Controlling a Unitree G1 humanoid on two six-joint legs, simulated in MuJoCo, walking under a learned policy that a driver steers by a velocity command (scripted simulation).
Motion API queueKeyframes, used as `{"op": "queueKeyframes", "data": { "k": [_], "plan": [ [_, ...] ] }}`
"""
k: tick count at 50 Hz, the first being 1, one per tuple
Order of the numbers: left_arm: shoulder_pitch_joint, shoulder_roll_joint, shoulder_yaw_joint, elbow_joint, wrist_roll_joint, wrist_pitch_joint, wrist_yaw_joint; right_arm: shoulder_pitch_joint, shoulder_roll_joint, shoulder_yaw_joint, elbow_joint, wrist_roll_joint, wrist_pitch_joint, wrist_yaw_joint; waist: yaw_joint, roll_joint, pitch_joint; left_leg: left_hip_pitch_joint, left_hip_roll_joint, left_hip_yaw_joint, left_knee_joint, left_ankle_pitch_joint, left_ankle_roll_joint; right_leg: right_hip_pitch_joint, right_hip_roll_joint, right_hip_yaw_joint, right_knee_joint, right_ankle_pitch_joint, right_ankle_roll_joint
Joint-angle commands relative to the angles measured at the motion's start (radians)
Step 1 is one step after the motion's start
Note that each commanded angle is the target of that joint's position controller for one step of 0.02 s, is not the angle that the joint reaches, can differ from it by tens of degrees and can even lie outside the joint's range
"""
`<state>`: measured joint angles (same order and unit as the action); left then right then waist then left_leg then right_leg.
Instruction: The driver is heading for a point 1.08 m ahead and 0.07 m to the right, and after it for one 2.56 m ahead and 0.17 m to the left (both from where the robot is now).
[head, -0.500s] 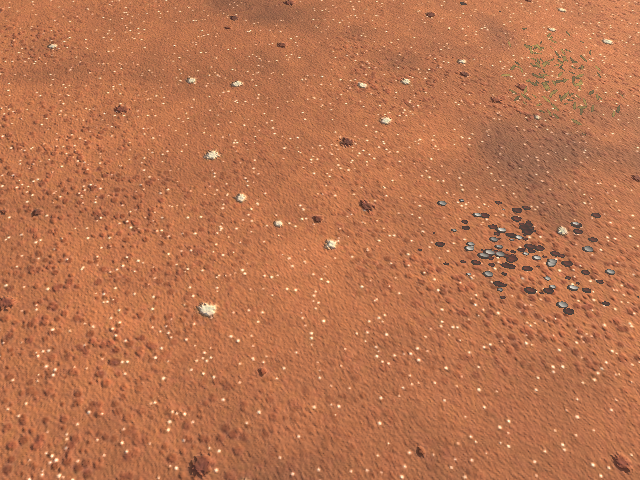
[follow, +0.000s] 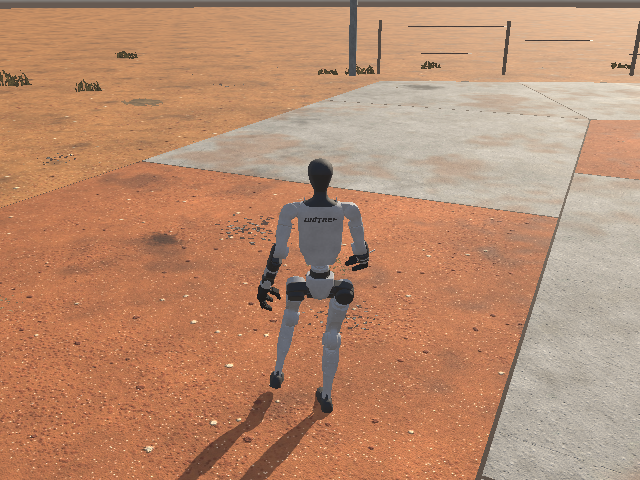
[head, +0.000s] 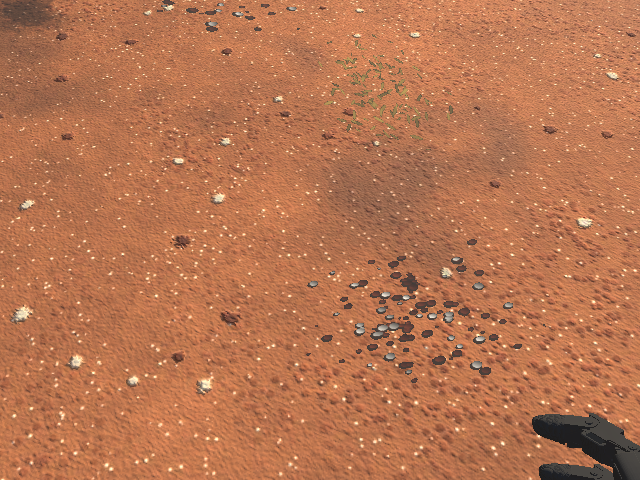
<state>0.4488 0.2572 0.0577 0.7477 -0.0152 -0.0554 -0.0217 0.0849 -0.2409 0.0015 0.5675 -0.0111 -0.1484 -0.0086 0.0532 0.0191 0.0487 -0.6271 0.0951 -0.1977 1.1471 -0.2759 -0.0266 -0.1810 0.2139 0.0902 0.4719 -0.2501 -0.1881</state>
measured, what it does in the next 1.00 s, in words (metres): walks ahead, turning right: left foot, then right foot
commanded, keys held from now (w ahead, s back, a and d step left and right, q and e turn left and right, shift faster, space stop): w+e+shift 0.32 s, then w+shift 0.32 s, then w+q+shift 0.36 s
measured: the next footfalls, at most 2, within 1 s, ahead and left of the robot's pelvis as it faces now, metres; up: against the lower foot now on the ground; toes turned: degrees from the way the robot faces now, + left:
left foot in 0.20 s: +0.41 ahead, +0.19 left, +0.00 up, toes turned -20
right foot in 0.70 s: +0.69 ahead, -0.25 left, +0.00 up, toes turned -31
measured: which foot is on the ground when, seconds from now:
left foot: up 0.00-0.18, down 0.20-0.68, up 0.70-1.00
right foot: down 0.00-0.22, up 0.24-0.68, down 0.70-1.00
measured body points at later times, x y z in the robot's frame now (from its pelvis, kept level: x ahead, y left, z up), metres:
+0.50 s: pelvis +0.40 +0.04 +0.00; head +0.41 +0.02 +0.45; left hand +0.72 +0.16 -0.05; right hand +0.24 -0.20 -0.13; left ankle +0.38 +0.20 -0.73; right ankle +0.47 -0.14 -0.65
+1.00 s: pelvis +0.78 -0.21 +0.00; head +0.78 -0.21 +0.45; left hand +0.86 +0.05 -0.13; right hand +0.84 -0.52 -0.10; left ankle +1.00 -0.12 -0.64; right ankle +0.65 -0.23 -0.73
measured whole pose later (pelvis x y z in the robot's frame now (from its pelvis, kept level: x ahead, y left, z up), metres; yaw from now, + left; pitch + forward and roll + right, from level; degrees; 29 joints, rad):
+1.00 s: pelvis +0.78 -0.21 +0.00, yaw -19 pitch -2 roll -3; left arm 0.43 0.26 0.07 0.86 0.02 -0.11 -0.01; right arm 0.19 -0.32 -0.06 0.76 0.05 -0.04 0.02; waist 0.07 0.06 0.03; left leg -0.81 0.14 -0.06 1.08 0.03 0.05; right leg 0.11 0.09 -0.22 0.27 -0.35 -0.06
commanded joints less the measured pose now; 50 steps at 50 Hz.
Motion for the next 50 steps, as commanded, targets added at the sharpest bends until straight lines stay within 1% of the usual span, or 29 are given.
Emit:
{"op": "queueKeyframes", "data": {
  "k": [1,3,7,8,9,10,11,12,13,14,15,16,17,20,24,28,30,32,33,34,35,36,37,38,40,41,43,46,50],
  "plan": [
    [-0.159,0.145,0.037,-0.114,-0.017,-0.028,0.037,-0.050,-0.099,-0.036,-0.075,-0.027,0.008,-0.007,-0.055,-0.004,0.100,0.145,-0.041,0.135,-0.292,0.219,-0.054,-0.340,-0.156,0.270,-0.281,0.037,-0.119],
    [-0.111,0.165,0.047,-0.089,-0.025,-0.015,0.043,-0.137,-0.058,-0.029,-0.104,-0.008,0.006,0.001,0.009,-0.047,0.057,0.294,-0.101,0.170,-0.484,0.371,-0.067,-0.376,-0.134,0.251,-0.255,0.008,-0.067],
    [-0.068,0.147,0.052,-0.058,-0.043,-0.005,0.050,-0.165,-0.141,-0.072,-0.119,0.053,-0.002,0.006,0.024,-0.123,0.001,0.300,-0.107,0.069,-0.668,0.341,-0.071,-0.098,-0.194,0.381,-0.119,-0.039,-0.019],
    [-0.073,0.145,0.055,-0.056,-0.040,0.000,0.051,-0.133,-0.165,-0.086,-0.112,0.059,-0.007,0.007,-0.002,-0.137,-0.020,0.322,-0.103,0.068,-0.677,0.295,-0.056,-0.035,-0.217,0.400,-0.058,0.044,-0.005],
    [-0.096,0.150,0.056,-0.060,-0.028,0.005,0.046,-0.005,-0.203,-0.112,-0.085,0.062,-0.012,0.005,-0.080,-0.142,-0.097,0.442,-0.107,0.086,-0.669,0.239,-0.027,0.005,-0.211,0.384,0.080,0.209,0.024],
    [-0.134,0.130,0.045,-0.081,-0.001,0.007,0.033,0.211,-0.229,-0.130,-0.047,0.065,-0.008,-0.001,-0.198,-0.136,-0.242,0.698,-0.047,0.076,-0.595,0.178,0.008,-0.065,-0.185,0.327,0.334,0.292,0.067],
    [-0.103,0.005,0.003,-0.110,0.036,0.004,0.021,0.426,-0.282,-0.133,-0.013,0.052,0.006,-0.012,-0.236,0.052,-0.420,1.039,0.133,-0.146,-0.546,-0.081,0.043,-0.275,-0.134,0.235,0.710,-0.131,0.087],
    [0.057,-0.024,-0.021,-0.171,-0.066,-0.011,0.018,0.396,-0.342,-0.138,0.009,-0.001,0.002,0.018,-0.101,0.593,-0.510,1.177,0.364,-0.824,-0.850,-0.572,0.214,-0.604,-0.104,0.151,0.988,-0.316,0.112],
    [-0.005,0.077,-0.010,-0.127,-0.080,0.002,0.033,0.292,-0.220,-0.120,-0.036,-0.001,0.011,0.018,-0.137,0.380,-0.340,1.056,0.324,-0.777,-0.901,-0.733,0.191,-0.698,-0.207,0.104,1.058,-0.188,0.126],
    [-0.128,0.141,0.003,-0.141,-0.049,0.009,0.031,0.263,-0.167,-0.107,-0.029,0.006,0.024,0.009,-0.166,0.214,-0.207,0.927,0.278,-0.563,-0.884,-0.542,0.159,-0.708,-0.227,0.052,1.050,-0.118,0.131],
    [-0.202,0.142,0.008,-0.151,-0.021,0.015,0.029,0.258,-0.166,-0.105,-0.006,-0.002,0.032,0.007,-0.161,0.024,-0.130,0.802,0.232,-0.389,-0.872,-0.308,0.140,-0.660,-0.266,0.033,1.012,-0.090,0.131],
    [-0.244,0.130,0.012,-0.176,-0.009,0.015,0.022,0.236,-0.161,-0.102,0.018,-0.009,0.034,0.005,-0.137,0.013,-0.065,0.699,0.202,-0.280,-0.875,-0.163,0.147,-0.635,-0.303,0.039,0.949,-0.054,0.129],
    [-0.251,0.112,0.010,-0.184,-0.016,0.020,0.014,0.224,-0.138,-0.093,0.043,-0.013,0.029,0.007,-0.112,0.042,-0.032,0.617,0.171,-0.197,-0.892,-0.093,0.144,-0.586,-0.331,0.043,0.910,-0.048,0.126],
    [-0.263,0.045,-0.009,-0.194,-0.034,0.033,0.006,0.237,-0.093,-0.079,0.108,0.018,0.020,0.023,-0.075,0.060,0.022,0.546,0.147,-0.071,-0.946,-0.011,0.166,-0.605,-0.342,0.044,0.836,-0.059,0.116],
    [-0.349,0.060,-0.017,-0.207,-0.019,0.018,-0.007,0.256,-0.157,-0.093,0.148,0.008,0.014,0.022,-0.059,0.004,0.103,0.540,0.160,0.076,-1.030,0.141,0.196,-0.685,-0.314,0.064,0.614,0.135,0.131],
    [-0.538,0.054,-0.029,-0.253,-0.009,-0.015,-0.041,0.363,-0.193,-0.090,0.210,0.028,0.020,0.014,-0.117,-0.028,0.150,0.567,0.153,0.224,-1.136,0.271,0.171,-0.547,-0.287,-0.073,0.313,0.306,0.108],
    [-0.584,0.060,-0.026,-0.272,-0.013,-0.025,-0.054,0.392,-0.218,-0.085,0.239,0.033,0.033,0.013,-0.111,0.010,0.144,0.648,0.158,0.280,-1.103,0.541,0.162,-0.474,-0.245,-0.141,0.212,0.265,0.085],
    [-0.549,0.109,-0.001,-0.285,-0.010,-0.022,-0.050,0.412,-0.265,-0.086,0.263,0.027,0.048,0.003,-0.050,0.126,0.054,0.750,0.184,0.310,-0.945,1.096,0.152,-0.347,-0.166,-0.201,0.198,0.149,0.051],
    [-0.432,0.156,0.022,-0.269,-0.009,-0.016,-0.042,0.419,-0.278,-0.083,0.282,0.025,0.058,-0.002,0.032,0.180,-0.032,0.753,0.198,0.292,-0.788,1.277,0.148,-0.186,-0.151,-0.190,0.192,0.103,0.023],
    [-0.192,0.198,0.051,-0.207,-0.012,-0.007,-0.026,0.379,-0.289,-0.079,0.288,0.027,0.071,-0.009,0.172,0.190,-0.143,0.641,0.176,0.300,-0.546,1.318,0.129,0.117,-0.153,-0.175,0.124,0.166,-0.004],
    [0.041,0.245,0.071,-0.132,-0.010,0.008,-0.005,0.365,-0.243,-0.061,0.264,0.015,0.068,-0.015,0.255,0.124,-0.275,0.332,0.117,0.253,-0.205,0.894,0.104,0.531,-0.288,0.010,0.186,0.087,-0.004],
    [0.023,0.336,0.071,-0.122,0.020,-0.010,-0.005,0.536,-0.035,-0.009,0.224,0.029,0.044,0.004,0.061,-0.235,-0.467,0.003,-0.073,0.133,0.177,-0.185,0.078,0.791,-0.576,0.560,0.041,-0.350,-0.107],
    [0.065,0.226,0.054,-0.108,0.020,-0.024,-0.005,0.409,-0.154,-0.034,0.221,0.073,0.016,0.002,0.139,-0.185,-0.498,-0.052,-0.070,0.004,0.267,-0.184,0.106,0.699,-0.574,0.726,-0.149,-0.525,-0.070],
    [0.011,0.175,0.037,-0.087,0.024,-0.035,-0.007,0.275,-0.175,-0.052,0.174,0.105,0.012,-0.002,0.125,-0.148,-0.258,-0.150,-0.041,0.035,0.285,-0.120,0.101,0.533,-0.557,0.574,-0.187,-0.423,-0.039],
    [-0.117,0.115,0.025,-0.061,0.032,-0.054,-0.013,0.229,-0.128,-0.050,0.173,0.064,0.024,-0.007,0.020,-0.030,-0.067,-0.095,0.044,0.056,0.193,0.026,0.094,0.222,-0.491,0.314,-0.225,-0.158,0.002],
    [-0.156,0.073,0.017,-0.054,0.048,-0.064,-0.014,0.298,-0.108,-0.052,0.190,0.065,0.047,0.001,-0.039,-0.090,-0.066,-0.018,0.080,0.040,0.178,0.083,0.089,0.129,-0.472,0.222,-0.241,-0.086,0.014],
    [-0.195,0.026,0.014,-0.027,0.028,-0.075,-0.018,0.333,-0.079,-0.056,0.216,0.072,0.091,0.012,-0.074,-0.098,-0.030,0.019,0.109,0.053,0.157,0.103,0.082,0.043,-0.440,0.065,-0.288,0.032,0.043],
    [-0.213,0.043,0.018,0.001,0.026,-0.084,-0.006,0.242,-0.067,-0.056,0.192,0.065,0.118,0.018,-0.078,-0.065,0.073,-0.064,0.101,0.068,0.092,0.211,0.071,-0.024,-0.391,-0.132,-0.338,0.223,0.107],
    [-0.176,0.090,0.018,0.014,0.041,-0.086,0.025,0.090,-0.078,-0.049,0.133,0.053,0.100,0.043,-0.049,-0.024,0.131,-0.097,0.036,0.184,-0.162,0.441,0.078,0.013,-0.355,-0.285,-0.382,0.402,0.144]
  ]
}}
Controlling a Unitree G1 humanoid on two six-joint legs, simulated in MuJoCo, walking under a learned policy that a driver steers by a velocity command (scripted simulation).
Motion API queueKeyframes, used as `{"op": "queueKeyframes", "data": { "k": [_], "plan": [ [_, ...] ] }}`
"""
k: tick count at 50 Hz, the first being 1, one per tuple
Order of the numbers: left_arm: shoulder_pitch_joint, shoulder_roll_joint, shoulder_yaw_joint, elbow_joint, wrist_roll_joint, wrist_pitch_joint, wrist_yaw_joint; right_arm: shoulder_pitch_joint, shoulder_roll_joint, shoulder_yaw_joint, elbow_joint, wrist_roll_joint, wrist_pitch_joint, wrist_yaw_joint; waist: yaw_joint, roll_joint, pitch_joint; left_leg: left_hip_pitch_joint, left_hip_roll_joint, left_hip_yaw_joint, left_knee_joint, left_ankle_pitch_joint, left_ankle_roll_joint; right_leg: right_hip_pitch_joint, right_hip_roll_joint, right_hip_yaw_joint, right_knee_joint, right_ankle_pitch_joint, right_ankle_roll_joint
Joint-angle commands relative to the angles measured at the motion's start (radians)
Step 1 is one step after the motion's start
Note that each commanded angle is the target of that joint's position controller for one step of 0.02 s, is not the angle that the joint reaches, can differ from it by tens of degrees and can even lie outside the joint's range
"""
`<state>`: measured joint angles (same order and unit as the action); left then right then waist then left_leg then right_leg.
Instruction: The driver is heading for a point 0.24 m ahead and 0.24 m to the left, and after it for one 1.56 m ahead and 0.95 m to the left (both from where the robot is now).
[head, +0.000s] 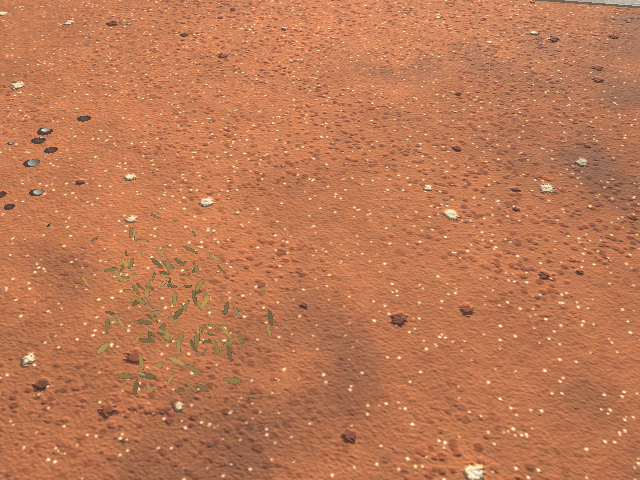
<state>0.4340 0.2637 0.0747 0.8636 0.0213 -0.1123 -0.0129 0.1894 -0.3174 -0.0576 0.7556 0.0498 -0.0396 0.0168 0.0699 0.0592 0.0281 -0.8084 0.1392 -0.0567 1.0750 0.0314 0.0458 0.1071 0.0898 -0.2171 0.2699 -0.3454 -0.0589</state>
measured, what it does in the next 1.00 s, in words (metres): walks ahead, turning left: left foot, then right foot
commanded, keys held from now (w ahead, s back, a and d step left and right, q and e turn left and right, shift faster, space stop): w+q+shift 0.16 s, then q+shift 0.78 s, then shift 0.06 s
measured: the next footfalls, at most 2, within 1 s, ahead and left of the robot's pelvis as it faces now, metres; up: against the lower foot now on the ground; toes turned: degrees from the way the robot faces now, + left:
left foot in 0.16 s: +0.37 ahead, +0.06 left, +0.00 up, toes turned +12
right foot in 0.54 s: +0.69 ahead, +0.00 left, +0.00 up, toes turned +43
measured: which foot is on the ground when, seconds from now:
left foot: up 0.00-0.14, down 0.16-0.54, up 0.56-1.00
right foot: down 0.00-0.18, up 0.20-0.52, down 0.54-1.00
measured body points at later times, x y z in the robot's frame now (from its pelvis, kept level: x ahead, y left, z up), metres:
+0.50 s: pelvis +0.40 +0.00 +0.00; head +0.44 +0.04 +0.45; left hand +0.55 +0.33 -0.04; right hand +0.60 -0.24 -0.10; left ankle +0.33 +0.05 -0.73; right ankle +0.65 -0.06 -0.70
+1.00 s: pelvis +0.51 +0.01 +0.00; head +0.52 +0.06 +0.45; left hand +0.35 +0.29 -0.11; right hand +0.85 +0.01 -0.07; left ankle +0.42 +0.08 -0.72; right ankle +0.66 -0.03 -0.73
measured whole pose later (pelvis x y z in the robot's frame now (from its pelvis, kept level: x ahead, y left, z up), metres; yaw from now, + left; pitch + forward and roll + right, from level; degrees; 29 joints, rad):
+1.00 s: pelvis +0.51 +0.01 +0.00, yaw +58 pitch +1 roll -3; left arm 0.11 0.32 0.09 0.72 -0.01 0.01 0.01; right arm 0.13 -0.32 -0.07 0.59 0.02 0.09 0.01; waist 0.02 0.00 0.08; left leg -0.37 0.08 0.03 0.68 -0.30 0.00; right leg -0.30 -0.09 -0.24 0.44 -0.14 0.01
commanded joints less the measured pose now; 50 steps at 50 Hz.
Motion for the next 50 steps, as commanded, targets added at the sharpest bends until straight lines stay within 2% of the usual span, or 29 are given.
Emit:
{"op": "queueKeyframes", "data": {
  "k": [1,3,5,7,8,9,10,11,12,13,14,16,19,20,22,25,26,27,28,29,30,31,32,34,36,39,42,48,50],
  "plan": [
    [-0.145,0.102,0.003,-0.098,0.001,-0.027,0.025,-0.047,-0.003,0.012,-0.068,-0.011,-0.015,0.030,-0.056,-0.037,0.157,0.083,-0.023,0.076,-0.157,0.168,0.014,-0.231,-0.236,-0.002,-0.181,0.566,0.028],
    [-0.116,0.150,0.007,-0.094,0.004,-0.012,0.043,-0.105,-0.009,0.012,-0.102,-0.009,-0.028,0.058,-0.051,-0.031,0.146,0.141,-0.080,0.171,-0.296,0.172,0.043,-0.148,-0.242,-0.046,-0.127,0.836,0.073],
    [-0.091,0.217,0.019,-0.094,0.007,0.012,0.069,-0.071,-0.045,-0.006,-0.120,0.004,-0.028,0.074,-0.097,-0.104,0.058,0.271,-0.167,0.269,-0.329,0.133,0.065,-0.044,-0.264,-0.061,0.036,1.304,0.100],
    [-0.175,0.278,0.038,-0.124,-0.010,0.039,0.081,0.191,-0.134,-0.050,-0.073,0.014,0.010,0.062,-0.263,-0.200,-0.067,0.560,-0.215,0.266,-0.266,-0.030,0.106,-0.068,-0.312,-0.036,0.349,1.637,0.083],
    [-0.277,0.279,0.039,-0.158,-0.013,0.037,0.068,0.477,-0.217,-0.091,0.002,0.006,0.034,0.043,-0.401,-0.179,-0.156,0.874,-0.185,0.158,-0.275,-0.073,0.161,-0.233,-0.306,0.007,0.669,1.562,0.063],
    [-0.358,0.156,0.009,-0.164,-0.041,0.017,0.029,0.576,-0.196,-0.083,0.054,-0.001,0.044,0.017,-0.429,0.068,-0.076,0.969,-0.135,0.059,-0.472,0.077,0.203,-0.419,-0.095,-0.008,1.176,0.515,0.073],
    [-0.224,-0.037,-0.044,-0.239,-0.032,-0.027,0.005,0.418,-0.174,-0.052,0.019,-0.062,0.016,0.022,-0.171,0.402,-0.062,1.097,-0.070,-0.312,-0.444,0.212,0.329,-0.831,0.055,0.197,1.502,-0.268,0.097],
    [-0.149,0.031,-0.054,-0.276,-0.044,-0.064,-0.009,0.321,-0.163,-0.049,-0.054,-0.089,-0.012,0.026,-0.132,0.271,-0.260,1.156,0.090,-0.715,-0.667,-0.163,0.450,-0.931,0.040,0.385,1.517,-0.257,0.049],
    [-0.256,0.120,-0.035,-0.296,-0.056,-0.080,-0.011,0.266,-0.128,-0.050,-0.100,-0.071,-0.028,0.030,-0.136,0.032,-0.164,1.027,0.096,-0.761,-0.810,-0.249,0.400,-0.919,0.001,0.391,1.378,-0.181,0.003],
    [-0.282,0.125,-0.026,-0.301,-0.054,-0.077,-0.004,0.167,-0.129,-0.050,-0.122,-0.057,-0.043,0.037,-0.054,-0.162,-0.042,0.829,0.084,-0.699,-0.827,-0.204,0.365,-0.883,-0.039,0.381,1.245,-0.110,0.007],
    [-0.268,0.127,-0.022,-0.283,-0.034,-0.059,0.005,0.094,-0.137,-0.051,-0.144,-0.045,-0.054,0.037,-0.008,-0.226,-0.002,0.678,0.059,-0.627,-0.812,-0.047,0.350,-0.804,-0.074,0.383,1.167,-0.093,0.037],
    [-0.253,0.163,-0.006,-0.275,-0.011,-0.015,0.019,0.030,-0.143,-0.054,-0.173,-0.043,-0.051,0.014,0.017,-0.207,0.011,0.494,-0.018,-0.453,-0.811,0.206,0.308,-0.665,-0.122,0.374,0.982,-0.070,0.104],
    [-0.398,0.062,-0.033,-0.334,0.010,0.011,0.035,0.042,-0.142,-0.063,-0.144,-0.024,-0.011,-0.038,-0.033,-0.129,-0.016,0.349,-0.201,-0.222,-0.718,0.416,0.199,-0.515,-0.045,0.273,0.556,0.125,0.154],
    [-0.408,0.042,-0.038,-0.339,0.000,0.020,0.035,0.073,-0.151,-0.070,-0.130,-0.018,0.014,-0.051,-0.060,-0.078,-0.085,0.367,-0.231,-0.205,-0.686,0.381,0.149,-0.451,0.000,0.257,0.456,0.242,0.161],
    [-0.431,0.057,-0.030,-0.349,-0.024,0.030,0.031,0.115,-0.146,-0.074,-0.116,-0.013,0.049,-0.064,-0.093,-0.005,-0.154,0.422,-0.240,-0.250,-0.633,0.194,0.091,-0.395,0.048,0.265,0.312,0.377,0.169],
    [-0.415,0.112,-0.001,-0.336,-0.034,0.025,0.025,0.070,-0.083,-0.065,-0.142,-0.020,0.062,-0.070,-0.072,0.080,-0.141,0.481,-0.226,-0.360,-0.520,-0.050,0.050,-0.347,0.012,0.349,0.164,0.451,0.157],
    [-0.341,0.122,0.009,-0.304,-0.026,0.017,0.025,0.035,-0.061,-0.059,-0.160,-0.022,0.061,-0.070,-0.033,0.080,-0.164,0.490,-0.240,-0.347,-0.416,-0.099,0.021,-0.266,-0.030,0.358,0.105,0.543,0.138],
    [-0.247,0.135,0.012,-0.278,-0.006,0.014,0.029,0.060,0.007,-0.038,-0.173,-0.033,0.060,-0.064,-0.019,-0.017,-0.256,0.438,-0.286,-0.269,-0.181,-0.357,-0.018,-0.084,-0.181,0.454,0.112,0.638,0.072],
    [-0.248,0.160,0.007,-0.307,0.010,0.026,0.034,0.171,0.080,-0.012,-0.179,-0.062,0.057,-0.061,-0.083,-0.225,-0.307,0.259,-0.368,-0.173,0.053,-0.822,-0.053,0.090,-0.381,0.692,0.193,1.074,-0.016],
    [-0.269,0.207,0.018,-0.293,0.020,0.038,0.031,0.357,-0.026,-0.025,-0.197,-0.025,0.054,-0.033,-0.193,-0.415,-0.429,0.159,-0.263,-0.162,0.242,-0.771,-0.080,0.145,-0.622,1.036,0.150,0.774,-0.215],
    [-0.358,0.138,0.015,-0.334,0.016,0.047,0.041,0.281,-0.121,-0.050,-0.155,-0.014,0.068,-0.033,-0.142,-0.276,-0.335,0.119,-0.185,-0.119,0.297,-0.653,-0.120,0.048,-0.526,0.955,0.105,0.471,-0.219],
    [-0.379,0.084,-0.001,-0.342,0.007,0.061,0.049,0.160,-0.169,-0.066,-0.166,-0.016,0.082,-0.036,-0.100,-0.171,-0.235,0.103,-0.161,-0.080,0.302,-0.555,-0.135,-0.054,-0.433,0.761,0.091,0.306,-0.163],
    [-0.394,0.087,-0.006,-0.344,0.003,0.077,0.054,0.111,-0.173,-0.071,-0.173,-0.022,0.099,-0.045,-0.095,-0.115,-0.194,0.143,-0.138,-0.059,0.292,-0.499,-0.143,-0.157,-0.372,0.661,0.067,0.262,-0.127],
    [-0.402,0.126,0.006,-0.312,0.007,0.088,0.059,0.057,-0.126,-0.057,-0.207,-0.027,0.106,-0.046,-0.095,-0.131,-0.104,0.193,-0.108,-0.012,0.206,-0.453,-0.134,-0.309,-0.307,0.503,0.026,0.326,-0.123],
    [-0.356,0.133,0.013,-0.278,0.013,0.089,0.060,0.044,-0.075,-0.041,-0.223,-0.024,0.097,-0.046,-0.080,-0.157,-0.127,0.194,-0.093,0.013,0.141,-0.448,-0.130,-0.272,-0.316,0.436,0.009,0.411,-0.158],
    [-0.338,0.152,0.025,-0.253,0.006,0.090,0.058,0.010,-0.087,-0.041,-0.235,-0.028,0.096,-0.043,-0.066,-0.157,-0.162,0.189,-0.047,0.007,0.059,-0.410,-0.127,-0.216,-0.381,0.396,-0.012,0.409,-0.199],
    [-0.364,0.179,0.036,-0.241,-0.001,0.097,0.053,-0.012,-0.095,-0.043,-0.239,-0.028,0.104,-0.034,-0.069,-0.173,-0.152,0.253,-0.030,0.030,-0.043,-0.358,-0.116,-0.249,-0.394,0.310,-0.034,0.335,-0.188],
    [-0.358,0.219,0.058,-0.208,-0.027,0.103,0.026,-0.034,-0.099,-0.052,-0.234,-0.029,0.126,-0.006,-0.067,-0.200,-0.132,0.457,-0.066,0.122,-0.362,-0.359,-0.053,-0.269,-0.409,0.160,0.018,0.269,-0.123],
    [-0.332,0.192,0.051,-0.182,-0.046,0.110,0.019,0.049,-0.107,-0.065,-0.195,-0.034,0.128,-0.007,-0.107,-0.158,-0.139,0.629,-0.124,0.136,-0.576,-0.270,0.005,-0.335,-0.373,0.108,0.135,0.224,-0.049]
  ]
}}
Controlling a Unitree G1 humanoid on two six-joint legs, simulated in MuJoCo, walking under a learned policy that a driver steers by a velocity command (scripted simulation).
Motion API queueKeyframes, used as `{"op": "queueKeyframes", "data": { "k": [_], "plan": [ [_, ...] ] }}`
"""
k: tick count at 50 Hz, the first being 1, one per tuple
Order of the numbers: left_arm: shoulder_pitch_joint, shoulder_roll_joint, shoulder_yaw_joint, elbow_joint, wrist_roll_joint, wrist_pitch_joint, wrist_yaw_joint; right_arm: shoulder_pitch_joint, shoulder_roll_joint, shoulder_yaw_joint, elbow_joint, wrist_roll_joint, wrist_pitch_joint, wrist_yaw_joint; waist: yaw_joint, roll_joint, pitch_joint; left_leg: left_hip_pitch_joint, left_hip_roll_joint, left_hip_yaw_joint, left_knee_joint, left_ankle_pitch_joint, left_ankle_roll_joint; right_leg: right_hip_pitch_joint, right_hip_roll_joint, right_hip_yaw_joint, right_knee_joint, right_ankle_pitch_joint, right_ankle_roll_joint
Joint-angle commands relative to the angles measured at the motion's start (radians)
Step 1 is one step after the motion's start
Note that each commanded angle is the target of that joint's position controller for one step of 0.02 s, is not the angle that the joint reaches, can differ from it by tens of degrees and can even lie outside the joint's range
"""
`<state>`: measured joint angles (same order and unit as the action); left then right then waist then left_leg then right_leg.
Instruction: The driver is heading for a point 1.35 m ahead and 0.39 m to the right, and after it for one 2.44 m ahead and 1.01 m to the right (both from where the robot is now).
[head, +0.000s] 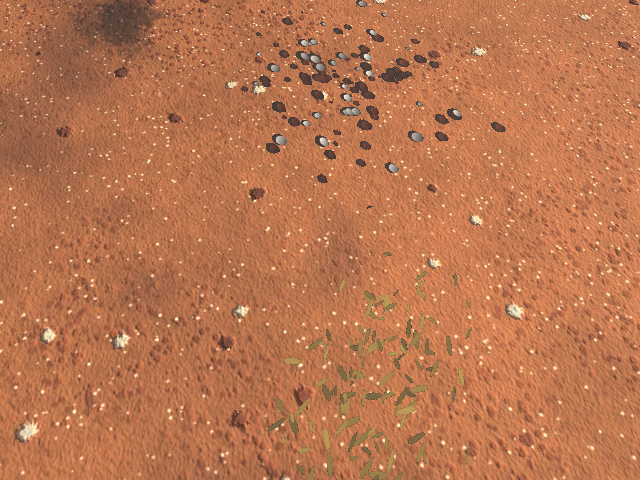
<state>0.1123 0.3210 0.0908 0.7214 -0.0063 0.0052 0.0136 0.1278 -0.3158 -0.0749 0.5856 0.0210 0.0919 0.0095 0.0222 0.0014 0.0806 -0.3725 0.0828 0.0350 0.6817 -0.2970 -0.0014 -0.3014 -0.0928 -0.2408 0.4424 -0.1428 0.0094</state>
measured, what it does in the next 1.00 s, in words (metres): steps on the spot: left foot, then right foot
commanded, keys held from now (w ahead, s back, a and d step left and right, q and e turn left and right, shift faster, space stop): shift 1.00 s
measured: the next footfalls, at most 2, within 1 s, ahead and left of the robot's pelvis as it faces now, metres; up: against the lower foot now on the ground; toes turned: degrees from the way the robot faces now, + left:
left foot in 0.02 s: +0.05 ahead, +0.12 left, +0.00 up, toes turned +4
right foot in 0.38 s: +0.07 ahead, -0.12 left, +0.00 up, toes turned +7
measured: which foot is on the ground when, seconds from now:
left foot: up 0.00-0.00, down 0.02-1.00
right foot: down 0.00-0.02, up 0.04-0.36, down 0.38-1.00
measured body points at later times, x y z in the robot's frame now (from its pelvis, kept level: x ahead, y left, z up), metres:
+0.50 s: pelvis +0.02 +0.00 +0.00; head +0.04 -0.01 +0.45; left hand +0.13 +0.27 -0.11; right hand +0.21 -0.22 -0.11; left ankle +0.01 +0.12 -0.73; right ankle +0.03 -0.13 -0.73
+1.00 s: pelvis +0.03 -0.02 +0.01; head +0.04 -0.02 +0.46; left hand +0.10 +0.25 -0.13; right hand +0.15 -0.27 -0.13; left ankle +0.01 +0.12 -0.73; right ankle +0.03 -0.13 -0.73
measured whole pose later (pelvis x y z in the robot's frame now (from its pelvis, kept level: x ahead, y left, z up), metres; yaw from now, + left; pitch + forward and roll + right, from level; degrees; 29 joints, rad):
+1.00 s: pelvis +0.03 -0.02 +0.01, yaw +8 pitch -1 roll +0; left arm 0.15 0.24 0.01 0.95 0.01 -0.01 0.01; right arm 0.19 -0.23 -0.05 0.95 -0.01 0.02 -0.04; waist 0.00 0.00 0.04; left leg -0.19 -0.01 -0.07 0.47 -0.26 -0.02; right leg -0.17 0.00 -0.03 0.48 -0.28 -0.01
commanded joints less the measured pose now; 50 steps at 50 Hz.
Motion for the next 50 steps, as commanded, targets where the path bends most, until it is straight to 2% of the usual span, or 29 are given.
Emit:
{"op": "queueKeyframes", "data": {
  "k": [1,2,3,4,5,6,7,10,12,15,17,18,19,20,21,22,23,25,27,34,50],
  "plan": [
    [0.033,0.088,0.023,-0.018,-0.015,-0.002,-0.016,0.181,-0.164,-0.066,-0.003,-0.005,-0.008,-0.011,-0.066,0.042,-0.166,0.329,0.011,-0.113,-0.303,0.233,0.116,-0.079,-0.113,0.061,0.143,-0.106,-0.029],
    [0.019,0.046,0.004,-0.084,0.032,-0.003,-0.019,0.172,-0.300,-0.089,-0.024,-0.015,-0.013,-0.030,-0.028,0.356,-0.147,0.413,0.289,-0.522,-0.329,0.457,0.296,-0.412,0.043,0.018,0.432,-0.496,0.078],
    [-0.095,0.093,0.020,-0.098,0.031,-0.007,-0.005,0.143,-0.254,-0.076,-0.049,-0.059,-0.043,-0.025,-0.106,0.216,-0.190,0.303,0.313,-0.518,-0.347,0.475,0.367,-0.420,0.058,0.215,0.631,-0.507,0.073],
    [-0.098,0.098,0.022,-0.097,0.007,-0.002,0.000,0.093,-0.221,-0.060,-0.042,-0.067,-0.066,-0.024,-0.072,0.169,-0.179,0.260,0.265,-0.408,-0.352,0.450,0.320,-0.403,0.045,0.249,0.685,-0.414,0.051],
    [-0.058,0.088,0.022,-0.071,0.002,0.003,0.009,0.030,-0.188,-0.052,-0.043,-0.048,-0.080,-0.026,-0.036,0.140,-0.173,0.241,0.205,-0.333,-0.341,0.411,0.260,-0.388,0.036,0.261,0.673,-0.330,0.042],
    [-0.030,0.097,0.026,-0.050,0.015,0.008,0.017,-0.010,-0.146,-0.038,-0.044,-0.029,-0.083,-0.030,-0.023,0.135,-0.180,0.240,0.179,-0.293,-0.328,0.422,0.226,-0.375,0.036,0.259,0.675,-0.269,0.049],
    [-0.009,0.096,0.026,-0.039,0.021,0.011,0.018,-0.026,-0.127,-0.025,-0.043,-0.027,-0.084,-0.035,-0.009,0.147,-0.189,0.204,0.158,-0.257,-0.321,0.488,0.222,-0.321,0.046,0.249,0.704,-0.227,0.059],
    [0.003,0.063,0.011,-0.036,0.005,0.011,0.010,-0.021,-0.098,-0.010,-0.030,-0.035,-0.084,-0.041,-0.005,0.135,-0.202,0.217,0.126,-0.217,-0.307,0.507,0.217,-0.256,0.053,0.248,0.592,-0.168,0.068],
    [-0.029,0.029,-0.009,-0.044,0.005,0.011,0.002,-0.007,-0.100,-0.009,-0.017,-0.033,-0.081,-0.041,-0.028,0.146,-0.192,0.224,0.125,-0.223,-0.290,0.478,0.216,-0.196,0.049,0.249,0.440,-0.173,0.064],
    [-0.032,0.042,-0.014,-0.046,0.001,0.014,-0.009,0.012,-0.112,-0.010,0.007,-0.035,-0.075,-0.032,-0.050,0.166,-0.177,0.190,0.146,-0.269,-0.274,0.450,0.240,-0.093,0.059,0.237,0.309,-0.225,0.053],
    [-0.007,0.039,-0.016,-0.034,-0.002,0.012,-0.013,0.000,-0.094,-0.001,0.023,-0.026,-0.075,-0.026,-0.034,0.156,-0.157,0.162,0.134,-0.290,-0.253,0.414,0.227,-0.019,0.067,0.227,0.170,-0.174,0.037],
    [0.022,0.025,-0.021,-0.021,0.003,0.008,-0.017,-0.011,-0.077,0.007,0.032,-0.017,-0.076,-0.025,-0.006,0.140,-0.147,0.132,0.110,-0.283,-0.236,0.363,0.198,0.060,0.075,0.214,0.023,-0.050,0.022],
    [0.035,0.035,-0.024,-0.015,0.019,0.003,-0.017,0.020,-0.052,0.016,0.048,-0.019,-0.082,-0.024,-0.006,0.103,-0.151,0.096,0.072,-0.276,-0.227,0.269,0.147,0.149,0.048,0.256,-0.062,0.099,0.004],
    [0.045,0.107,-0.013,-0.023,0.036,-0.002,-0.011,0.062,-0.025,0.024,0.051,-0.042,-0.092,-0.023,-0.047,-0.033,-0.179,0.048,-0.010,-0.220,-0.143,0.124,0.082,0.231,-0.075,0.379,-0.043,0.363,-0.037],
    [-0.008,0.108,-0.017,-0.015,0.034,-0.003,-0.010,0.114,-0.009,0.025,0.065,-0.046,-0.098,-0.020,-0.107,-0.176,-0.182,0.076,-0.075,-0.143,-0.154,-0.006,0.030,0.157,-0.126,0.399,-0.025,0.335,-0.123],
    [-0.046,0.047,-0.029,-0.024,0.025,-0.008,-0.016,0.070,-0.044,0.020,0.075,-0.055,-0.095,-0.024,-0.077,-0.161,-0.165,0.149,-0.063,-0.131,-0.183,0.027,0.001,0.069,-0.103,0.402,-0.052,0.151,-0.137],
    [-0.049,0.034,-0.033,-0.019,0.024,-0.014,-0.018,0.019,-0.068,0.010,0.076,-0.050,-0.090,-0.027,-0.052,-0.128,-0.136,0.149,-0.068,-0.130,-0.187,0.069,0.004,0.058,-0.055,0.365,-0.051,0.039,-0.098],
    [-0.032,0.048,-0.034,-0.007,0.020,-0.028,-0.019,-0.010,-0.056,0.009,0.079,-0.044,-0.073,-0.032,-0.031,-0.098,-0.116,0.156,-0.063,-0.144,-0.193,0.140,0.020,0.050,-0.020,0.327,-0.043,-0.003,-0.054],
    [-0.007,0.037,-0.040,0.011,0.020,-0.035,-0.015,0.002,-0.039,0.010,0.094,-0.040,-0.068,-0.031,-0.027,-0.072,-0.116,0.165,-0.058,-0.152,-0.209,0.161,0.027,0.059,-0.007,0.307,-0.034,-0.010,-0.041],
    [-0.002,0.027,-0.050,0.049,0.017,-0.027,-0.004,0.035,-0.022,0.004,0.166,-0.035,-0.077,-0.037,-0.017,-0.004,-0.109,0.169,-0.056,-0.152,-0.230,0.208,0.016,0.091,0.010,0.287,-0.023,-0.002,-0.045],
    [0.021,0.028,-0.059,0.195,0.011,-0.026,0.000,0.058,-0.030,-0.002,0.338,-0.028,-0.079,-0.058,-0.019,-0.005,-0.084,0.219,-0.055,-0.135,-0.264,0.254,0.003,0.112,0.036,0.270,-0.059,0.034,-0.044]
  ]
}}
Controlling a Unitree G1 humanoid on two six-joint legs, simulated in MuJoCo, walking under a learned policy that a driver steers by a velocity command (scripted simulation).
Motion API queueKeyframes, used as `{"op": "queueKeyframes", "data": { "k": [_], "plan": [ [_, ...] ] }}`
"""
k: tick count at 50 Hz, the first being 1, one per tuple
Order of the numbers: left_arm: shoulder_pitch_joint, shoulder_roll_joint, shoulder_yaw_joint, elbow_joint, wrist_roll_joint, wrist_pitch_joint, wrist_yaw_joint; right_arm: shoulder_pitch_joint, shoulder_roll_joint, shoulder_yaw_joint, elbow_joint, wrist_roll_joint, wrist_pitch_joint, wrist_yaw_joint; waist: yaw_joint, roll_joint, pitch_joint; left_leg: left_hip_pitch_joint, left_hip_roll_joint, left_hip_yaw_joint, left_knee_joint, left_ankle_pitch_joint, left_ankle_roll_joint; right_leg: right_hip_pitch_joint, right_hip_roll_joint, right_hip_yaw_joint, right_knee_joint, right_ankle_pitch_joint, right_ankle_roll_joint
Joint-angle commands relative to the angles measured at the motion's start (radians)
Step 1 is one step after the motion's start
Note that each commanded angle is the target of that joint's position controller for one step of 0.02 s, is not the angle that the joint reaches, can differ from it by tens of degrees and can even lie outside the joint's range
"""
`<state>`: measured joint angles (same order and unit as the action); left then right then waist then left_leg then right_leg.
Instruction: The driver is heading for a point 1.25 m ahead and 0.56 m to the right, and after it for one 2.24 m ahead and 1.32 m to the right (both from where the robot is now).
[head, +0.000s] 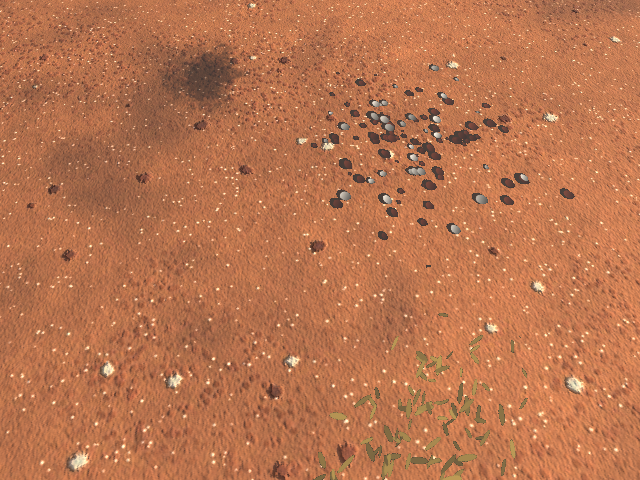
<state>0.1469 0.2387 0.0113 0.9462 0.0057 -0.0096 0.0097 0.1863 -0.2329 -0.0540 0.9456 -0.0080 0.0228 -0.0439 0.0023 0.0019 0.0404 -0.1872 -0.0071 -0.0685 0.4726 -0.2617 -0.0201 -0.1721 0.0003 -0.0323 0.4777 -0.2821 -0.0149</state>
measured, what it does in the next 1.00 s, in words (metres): walks ahead, turning right: left foot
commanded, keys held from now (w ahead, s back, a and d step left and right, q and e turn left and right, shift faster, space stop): shift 0.38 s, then w+shift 0.18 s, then w+e+shift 0.44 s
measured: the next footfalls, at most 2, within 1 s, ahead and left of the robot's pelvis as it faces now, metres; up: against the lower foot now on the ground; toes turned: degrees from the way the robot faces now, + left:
left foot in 0.70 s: +0.12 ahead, +0.18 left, +0.00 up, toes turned -1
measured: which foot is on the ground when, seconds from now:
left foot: down 0.00-0.42, up 0.44-0.68, down 0.70-1.00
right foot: down 0.00-0.70, up 0.72-1.00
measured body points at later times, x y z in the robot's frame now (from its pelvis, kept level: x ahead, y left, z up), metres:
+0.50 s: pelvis +0.01 +0.00 +0.00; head +0.01 +0.00 +0.45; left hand +0.05 +0.26 -0.14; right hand +0.06 -0.27 -0.14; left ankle -0.02 +0.12 -0.71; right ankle -0.02 -0.11 -0.74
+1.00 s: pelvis +0.21 +0.06 -0.01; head +0.21 +0.06 +0.44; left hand +0.46 +0.24 -0.11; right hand +0.08 -0.16 -0.15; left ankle +0.08 +0.18 -0.74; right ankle +0.31 -0.14 -0.64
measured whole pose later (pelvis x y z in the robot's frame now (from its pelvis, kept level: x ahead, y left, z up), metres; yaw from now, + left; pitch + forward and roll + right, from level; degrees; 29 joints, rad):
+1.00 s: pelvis +0.21 +0.06 -0.01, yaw -17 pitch +1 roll +2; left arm 0.14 0.27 0.06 0.74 -0.05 -0.03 -0.04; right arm 0.45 -0.20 -0.03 1.03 -0.03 -0.12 -0.02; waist -0.08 -0.04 -0.03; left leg 0.12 0.00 0.28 0.27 -0.40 -0.02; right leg -0.87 -0.13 0.02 1.15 0.01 -0.05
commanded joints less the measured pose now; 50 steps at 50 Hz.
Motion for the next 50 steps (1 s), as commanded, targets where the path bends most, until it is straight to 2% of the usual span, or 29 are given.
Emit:
{"op": "queueKeyframes", "data": {
  "k": [1,19,20,21,22,23,24,25,26,27,28,29,31,32,33,34,35,36,37,38,39,40,42,45,48,50],
  "plan": [
    [-0.011,0.111,0.020,-0.022,-0.001,-0.011,0.005,-0.001,-0.112,-0.022,-0.012,0.001,-0.010,-0.006,0.001,-0.006,-0.043,0.035,0.035,-0.030,-0.057,0.218,0.022,-0.016,-0.056,0.061,-0.096,0.175,-0.020],
    [0.051,0.111,0.010,0.071,-0.002,-0.006,0.015,0.005,-0.101,-0.007,0.117,0.005,-0.012,-0.009,0.004,-0.003,-0.023,0.020,0.030,-0.005,-0.080,0.195,0.013,-0.006,-0.044,0.061,-0.113,0.179,-0.026],
    [0.086,0.123,0.016,0.087,-0.008,-0.002,0.019,0.033,-0.090,-0.005,0.133,0.010,-0.011,-0.009,0.009,-0.024,-0.066,0.017,-0.010,0.045,-0.038,-0.002,0.018,0.018,-0.035,0.063,-0.131,-0.065,-0.043],
    [0.112,0.167,0.032,0.090,-0.022,0.002,0.022,0.029,-0.094,-0.008,0.129,0.020,-0.013,-0.007,0.023,-0.074,-0.037,-0.069,-0.048,0.090,0.050,-0.227,0.026,0.012,-0.073,0.136,-0.175,-0.383,-0.084],
    [0.170,0.209,0.047,0.096,-0.032,-0.001,0.024,-0.029,-0.103,-0.010,0.096,0.023,-0.026,-0.001,0.055,-0.142,0.018,-0.218,-0.048,0.111,0.177,-0.304,0.031,0.020,-0.189,0.308,-0.276,-0.635,-0.148],
    [0.188,0.258,0.065,0.098,-0.037,-0.013,0.027,-0.106,-0.084,-0.003,0.046,0.031,-0.047,0.010,0.069,-0.224,0.093,-0.317,0.007,0.103,0.336,-0.234,0.040,-0.019,-0.350,0.524,-0.392,-0.725,-0.231],
    [0.174,0.237,0.062,0.082,-0.023,-0.035,0.028,-0.163,-0.093,-0.006,0.014,0.038,-0.067,0.019,0.071,-0.190,0.149,-0.433,0.067,0.042,0.478,-0.235,0.048,-0.019,-0.416,0.614,-0.438,-0.628,-0.269],
    [0.140,0.195,0.053,0.064,-0.015,-0.055,0.025,-0.145,-0.095,-0.010,0.015,0.039,-0.086,0.029,0.041,-0.135,0.142,-0.511,0.104,0.014,0.553,-0.198,0.058,0.033,-0.409,0.583,-0.418,-0.513,-0.253],
    [0.113,0.165,0.048,0.045,-0.019,-0.069,0.021,-0.104,-0.083,-0.011,0.026,0.038,-0.102,0.037,0.017,-0.103,0.097,-0.532,0.128,0.008,0.557,-0.156,0.068,0.074,-0.377,0.513,-0.390,-0.424,-0.221],
    [0.104,0.161,0.049,0.032,-0.032,-0.074,0.017,-0.087,-0.082,-0.012,0.029,0.039,-0.116,0.043,0.010,-0.092,0.068,-0.510,0.139,0.021,0.476,-0.131,0.068,0.087,-0.345,0.436,-0.384,-0.362,-0.192],
    [0.108,0.167,0.051,0.025,-0.039,-0.075,0.016,-0.093,-0.083,-0.014,0.028,0.038,-0.126,0.044,0.014,-0.099,0.041,-0.439,0.130,0.050,0.379,-0.104,0.059,0.073,-0.300,0.354,-0.381,-0.303,-0.166],
    [0.115,0.173,0.053,0.022,-0.042,-0.073,0.014,-0.105,-0.068,-0.011,0.022,0.033,-0.135,0.044,0.013,-0.104,0.027,-0.322,0.102,0.078,0.280,-0.081,0.045,0.004,-0.251,0.300,-0.374,-0.250,-0.155],
    [0.107,0.205,0.062,0.003,-0.047,-0.062,0.013,-0.069,-0.058,-0.010,0.029,0.037,-0.145,0.049,-0.021,-0.129,0.029,-0.131,0.038,0.134,0.137,-0.060,0.011,-0.124,-0.201,0.255,-0.342,-0.228,-0.172],
    [0.085,0.214,0.065,-0.013,-0.054,-0.057,0.013,-0.020,-0.061,-0.012,0.042,0.042,-0.148,0.050,-0.055,-0.119,0.032,-0.038,0.022,0.152,0.055,0.010,0.001,-0.186,-0.191,0.251,-0.303,-0.246,-0.174],
    [0.075,0.200,0.062,-0.031,-0.054,-0.053,0.012,0.045,-0.078,-0.021,0.062,0.046,-0.149,0.047,-0.085,-0.098,0.020,0.073,0.003,0.166,0.023,0.062,-0.008,-0.255,-0.175,0.256,-0.255,-0.252,-0.166],
    [0.051,0.157,0.050,-0.056,-0.047,-0.054,0.010,0.143,-0.105,-0.034,0.088,0.052,-0.149,0.040,-0.132,-0.073,-0.010,0.216,0.010,0.158,0.006,0.065,-0.007,-0.341,-0.146,0.246,-0.167,-0.221,-0.141],
    [-0.012,0.078,0.028,-0.095,-0.033,-0.060,0.002,0.298,-0.158,-0.053,0.115,0.049,-0.153,0.032,-0.211,0.045,-0.062,0.402,0.134,-0.001,-0.059,-0.030,0.021,-0.488,-0.064,0.171,0.131,-0.145,-0.083],
    [-0.011,-0.021,0.007,-0.146,-0.017,-0.077,-0.003,0.383,-0.229,-0.057,0.106,0.021,-0.155,0.032,-0.196,0.281,-0.136,0.496,0.350,-0.336,-0.147,-0.284,0.070,-0.656,0.002,0.101,0.525,-0.210,-0.048],
    [0.037,0.003,0.010,-0.184,-0.068,-0.091,-0.006,0.329,-0.234,-0.049,0.081,-0.008,-0.172,0.047,-0.144,0.306,-0.162,0.428,0.480,-0.678,-0.275,-0.617,0.186,-0.769,-0.013,0.177,0.752,-0.180,-0.068],
    [0.026,0.059,0.018,-0.194,-0.083,-0.096,-0.012,0.213,-0.181,-0.032,0.046,0.009,-0.181,0.049,-0.108,0.205,-0.047,0.372,0.473,-0.608,-0.291,-0.635,0.179,-0.886,-0.074,0.200,0.861,-0.091,-0.081],
    [0.023,0.075,0.024,-0.197,-0.068,-0.095,-0.016,0.165,-0.136,-0.017,0.038,0.019,-0.182,0.052,-0.089,0.153,-0.002,0.325,0.430,-0.448,-0.276,-0.473,0.141,-0.906,-0.099,0.191,0.894,0.005,-0.087],
    [0.051,0.069,0.029,-0.186,-0.054,-0.089,-0.018,0.128,-0.122,-0.009,0.032,0.013,-0.178,0.057,-0.059,0.112,0.001,0.271,0.383,-0.311,-0.280,-0.322,0.111,-0.856,-0.130,0.191,0.888,0.073,-0.081],
    [0.065,0.069,0.041,-0.189,-0.056,-0.062,-0.035,0.112,-0.079,0.004,0.032,-0.005,-0.169,0.056,-0.034,0.123,0.033,0.178,0.308,-0.075,-0.296,-0.115,0.060,-0.771,-0.166,0.163,0.847,0.161,-0.065],
    [0.027,0.053,0.050,-0.218,-0.060,-0.027,-0.047,0.147,-0.083,0.006,0.032,-0.020,-0.166,0.040,-0.038,0.079,0.076,0.125,0.269,0.101,-0.331,0.037,0.064,-0.765,-0.160,0.130,0.834,0.245,-0.034],
    [-0.074,0.041,0.048,-0.278,-0.056,-0.024,-0.051,0.178,-0.090,0.009,0.018,-0.025,-0.158,0.018,-0.050,0.045,0.144,0.111,0.250,0.217,-0.382,0.129,0.064,-0.781,-0.134,0.065,0.689,0.311,-0.031],
    [-0.133,0.033,0.043,-0.310,-0.054,-0.030,-0.066,0.206,-0.109,0.006,0.005,-0.023,-0.152,0.006,-0.063,0.024,0.163,0.160,0.250,0.279,-0.388,0.205,0.052,-0.771,-0.128,0.009,0.565,0.344,-0.051]
  ]
}}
